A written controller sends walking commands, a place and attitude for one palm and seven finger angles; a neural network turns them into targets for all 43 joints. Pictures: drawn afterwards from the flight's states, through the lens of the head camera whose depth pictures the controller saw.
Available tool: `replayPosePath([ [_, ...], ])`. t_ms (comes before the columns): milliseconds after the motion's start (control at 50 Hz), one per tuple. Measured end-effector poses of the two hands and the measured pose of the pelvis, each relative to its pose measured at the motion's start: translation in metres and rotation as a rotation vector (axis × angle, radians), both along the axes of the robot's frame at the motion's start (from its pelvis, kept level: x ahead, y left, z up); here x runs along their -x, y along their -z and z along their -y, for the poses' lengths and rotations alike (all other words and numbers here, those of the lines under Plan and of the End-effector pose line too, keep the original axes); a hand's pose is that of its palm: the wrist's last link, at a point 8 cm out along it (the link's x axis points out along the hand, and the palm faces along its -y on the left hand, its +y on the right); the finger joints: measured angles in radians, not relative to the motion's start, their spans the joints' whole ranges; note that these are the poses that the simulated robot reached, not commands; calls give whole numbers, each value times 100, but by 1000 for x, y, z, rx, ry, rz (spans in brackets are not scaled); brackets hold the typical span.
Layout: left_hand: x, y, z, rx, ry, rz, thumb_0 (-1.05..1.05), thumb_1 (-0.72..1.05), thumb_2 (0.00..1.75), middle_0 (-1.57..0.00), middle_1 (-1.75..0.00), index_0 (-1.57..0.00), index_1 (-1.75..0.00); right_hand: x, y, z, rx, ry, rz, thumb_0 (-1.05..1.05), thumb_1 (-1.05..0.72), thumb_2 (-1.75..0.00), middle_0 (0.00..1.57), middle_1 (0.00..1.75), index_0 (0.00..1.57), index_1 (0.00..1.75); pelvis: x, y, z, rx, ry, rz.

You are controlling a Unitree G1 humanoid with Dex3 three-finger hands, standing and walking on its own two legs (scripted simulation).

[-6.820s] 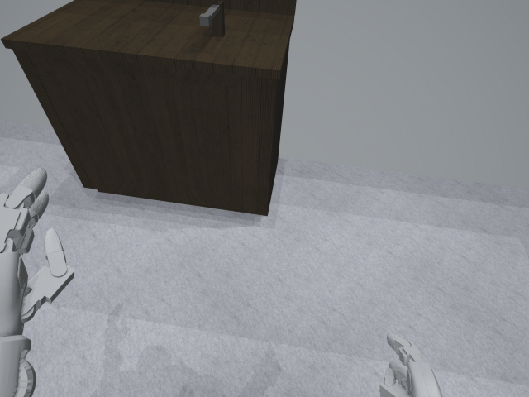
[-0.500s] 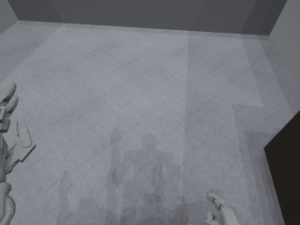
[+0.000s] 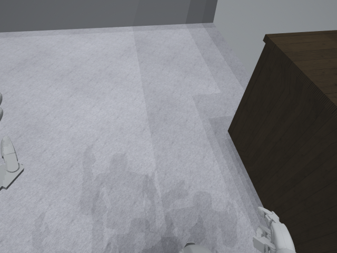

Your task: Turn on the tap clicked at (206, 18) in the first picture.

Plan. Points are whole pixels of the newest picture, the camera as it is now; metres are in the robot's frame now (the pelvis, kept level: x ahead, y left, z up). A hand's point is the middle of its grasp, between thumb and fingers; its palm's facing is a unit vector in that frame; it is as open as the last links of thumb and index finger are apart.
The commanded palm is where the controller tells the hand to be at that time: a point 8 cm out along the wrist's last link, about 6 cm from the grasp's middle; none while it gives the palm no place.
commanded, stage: turn to face it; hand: left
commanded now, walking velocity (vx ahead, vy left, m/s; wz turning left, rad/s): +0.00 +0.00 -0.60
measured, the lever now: out of the picture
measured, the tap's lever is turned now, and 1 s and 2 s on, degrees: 0 0 0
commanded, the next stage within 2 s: none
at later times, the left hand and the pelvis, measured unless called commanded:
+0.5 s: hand (136, 165) +0.23 +0.08 +0.18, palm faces +0.01 -0.83 -0.56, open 7.4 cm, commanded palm +0.18 +0.15 +0.19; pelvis -0.06 -0.07 +0.01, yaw -19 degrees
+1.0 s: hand (206, 192) +0.19 -0.03 +0.18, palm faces -0.17 -0.86 -0.48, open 7.4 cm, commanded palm +0.16 +0.05 +0.19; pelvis -0.13 -0.08 -0.01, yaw -37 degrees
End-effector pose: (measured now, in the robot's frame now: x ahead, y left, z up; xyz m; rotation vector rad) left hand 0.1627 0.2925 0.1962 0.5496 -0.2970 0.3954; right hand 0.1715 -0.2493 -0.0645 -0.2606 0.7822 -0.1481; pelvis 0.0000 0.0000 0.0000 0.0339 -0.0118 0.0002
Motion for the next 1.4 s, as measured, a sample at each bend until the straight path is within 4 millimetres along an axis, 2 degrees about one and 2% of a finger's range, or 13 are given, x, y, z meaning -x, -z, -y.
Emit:
replayPosePath([
  [80, -3, 12, 13, 77, 7, -14, 2, 89, 90, -21, -30, -21, -31, 18, 2, -16, -75, 2, 27, 1, -90, -90, 20, 30, 20, 30, 9, -4, 7, 27, 47, 21],
  [200, -22, 0, 70, 59, 145, 12, 2, 89, 90, -21, -30, -21, -31, 49, 16, -20, -193, 6, 38, 1, -90, -90, 20, 30, 21, 30, 25, -3, 30, 50, 141, 13],
  [280, -37, -1, 114, -32, 240, 18, 2, 89, 90, -21, -30, -21, -31, 74, 40, 8, -229, 53, 26, 1, -90, -90, 21, 30, 21, 30, 39, 11, 54, 55, 179, 8],
  [340, -45, 1, 138, -41, 301, -35, 2, 89, 90, -21, -30, -21, -31, 101, 48, 39, -201, 136, -45, 1, -90, -90, 21, 30, 21, 30, 49, 7, 60, 36, 211, -3],
  [460, -44, -1, 161, -89, 406, -148, 2, 89, 90, -22, -30, -22, -31, 156, 30, 95, -97, 323, -119, 1, -90, -90, 20, 30, 21, 30, 59, -7, 65, 6, 301, -30],
  [560, -40, -12, 166, -93, 463, -85, 2, 88, 90, -22, -30, -22, -31, 186, 12, 117, -15, 400, -115, 1, -91, -90, 20, 30, 20, 30, 65, -9, 63, 4, 359, -37],
  [660, -40, -7, 160, -35, 495, -5, 2, 89, 90, -22, -30, -22, -31, 200, 0, 113, 26, 444, -55, 1, -91, -90, 20, 30, 20, 30, 71, -2, 53, 11, 408, -29],
  [760, -39, 1, 162, 8, 496, -1, 2, 89, 90, -22, -30, -22, -31, 208, -5, 88, -23, 467, 30, 1, -91, -90, 20, 30, 20, 30, 81, -3, 51, 22, 491, 3],
  [880, -31, -4, 206, 60, 579, -2, 2, 89, 90, -21, -30, -21, -31, 228, 8, 61, -154, 469, 78, 1, -90, -90, 20, 30, 21, 30, 101, -6, 57, 54, 582, 2],
  [1020, -18, 2, 278, -37, 723, -19, 2, 89, 90, -21, -30, -21, -31, 293, 46, 77, -216, 558, 38, 1, -90, -90, 21, 30, 21, 30, 139, 9, 77, 50, 651, -2],
  [1100, -8, 2, 299, -65, 806, -83, 2, 89, 90, -22, -30, -22, -31, 347, 44, 96, -179, 685, -54, 1, -90, -90, 21, 30, 21, 30, 152, 2, 76, 23, 709, -10],
  [1240, 5, -11, 304, -108, 884, -72, 2, 88, 90, -22, -30, -22, -31, 418, 18, 113, -67, 839, -116, 1, -90, -90, 20, 30, 20, 30, 165, -8, 73, 3, 787, -23],
  [1400, 7, 0, 294, 18, 932, -8, 2, 89, 90, -22, -30, -22, -31, 437, -4, 97, 22, 887, -47, 1, -91, -90, 20, 30, 20, 30, 172, -2, 51, -3, 878, -16],
])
